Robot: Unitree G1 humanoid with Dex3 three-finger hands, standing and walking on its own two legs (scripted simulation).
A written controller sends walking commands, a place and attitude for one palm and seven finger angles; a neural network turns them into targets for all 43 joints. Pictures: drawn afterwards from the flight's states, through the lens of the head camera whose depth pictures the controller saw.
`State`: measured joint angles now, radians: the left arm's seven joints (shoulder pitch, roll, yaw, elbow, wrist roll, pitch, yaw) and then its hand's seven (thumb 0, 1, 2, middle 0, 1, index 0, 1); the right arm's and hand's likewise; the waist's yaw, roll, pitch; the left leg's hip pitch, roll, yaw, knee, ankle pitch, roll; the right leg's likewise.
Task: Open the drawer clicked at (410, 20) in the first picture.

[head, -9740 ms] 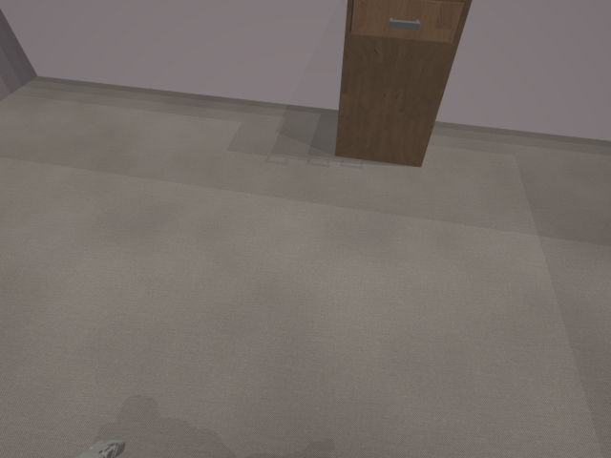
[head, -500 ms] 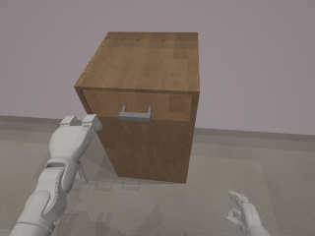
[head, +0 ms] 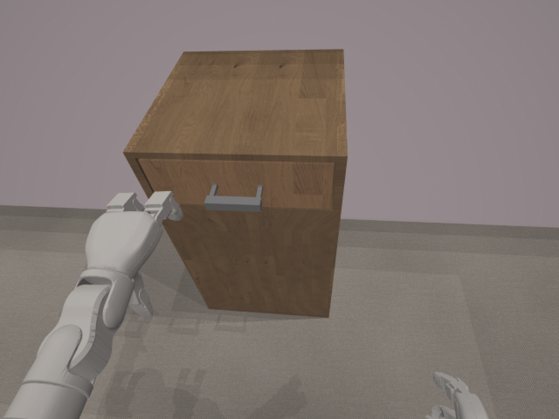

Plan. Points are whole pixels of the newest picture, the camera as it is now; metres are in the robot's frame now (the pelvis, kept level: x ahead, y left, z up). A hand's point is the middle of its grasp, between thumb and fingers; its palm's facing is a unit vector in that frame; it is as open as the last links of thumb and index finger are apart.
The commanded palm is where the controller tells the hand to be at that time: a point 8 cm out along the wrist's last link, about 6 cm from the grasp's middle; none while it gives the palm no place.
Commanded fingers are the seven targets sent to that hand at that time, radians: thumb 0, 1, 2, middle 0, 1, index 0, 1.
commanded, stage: move the hooked fingers above the handle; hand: left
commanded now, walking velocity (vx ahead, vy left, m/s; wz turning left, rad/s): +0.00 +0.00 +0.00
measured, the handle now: (235, 196) +0.54 +0.18 -0.06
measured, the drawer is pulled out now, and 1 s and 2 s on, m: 0.00 0.00 0.00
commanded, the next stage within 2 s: none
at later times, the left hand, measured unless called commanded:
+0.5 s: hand (177, 238) +0.35 +0.21 +0.05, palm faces +0.02 -0.04 -1.00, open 13.8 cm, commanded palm +0.33 +0.21 +0.11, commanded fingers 0.00 -0.50 0.30 -0.30 -1.20 -0.30 -1.20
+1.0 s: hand (200, 217) +0.41 +0.20 +0.03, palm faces -0.03 -0.02 -1.00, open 13.8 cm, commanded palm +0.40 +0.20 +0.08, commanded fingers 0.00 -0.50 0.30 -0.30 -1.20 -0.30 -1.20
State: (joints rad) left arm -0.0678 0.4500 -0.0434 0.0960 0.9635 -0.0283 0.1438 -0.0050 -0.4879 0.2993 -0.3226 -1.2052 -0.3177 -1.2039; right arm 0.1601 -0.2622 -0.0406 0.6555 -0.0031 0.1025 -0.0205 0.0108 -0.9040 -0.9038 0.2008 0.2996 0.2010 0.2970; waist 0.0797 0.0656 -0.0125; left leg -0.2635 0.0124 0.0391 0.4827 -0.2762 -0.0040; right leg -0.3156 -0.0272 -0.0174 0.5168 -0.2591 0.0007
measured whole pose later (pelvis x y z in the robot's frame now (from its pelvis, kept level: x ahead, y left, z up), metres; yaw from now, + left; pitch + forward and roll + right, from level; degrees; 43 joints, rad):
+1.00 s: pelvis +0.00 +0.00 -0.01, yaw +0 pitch +10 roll +1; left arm -0.56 0.38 -0.12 0.75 1.07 -0.02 0.27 0.00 -0.49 0.30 -0.32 -1.21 -0.32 -1.20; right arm 0.26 -0.25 -0.07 0.70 0.00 0.09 -0.03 0.01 -0.90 -0.90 0.20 0.30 0.20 0.30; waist -0.01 0.04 -0.07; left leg -0.45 0.02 0.04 0.60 -0.32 -0.01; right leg -0.50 -0.02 -0.01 0.63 -0.29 -0.01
